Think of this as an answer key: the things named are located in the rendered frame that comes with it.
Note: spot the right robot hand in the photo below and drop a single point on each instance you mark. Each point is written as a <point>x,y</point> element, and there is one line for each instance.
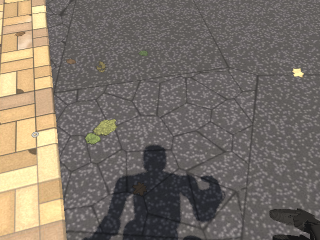
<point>300,219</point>

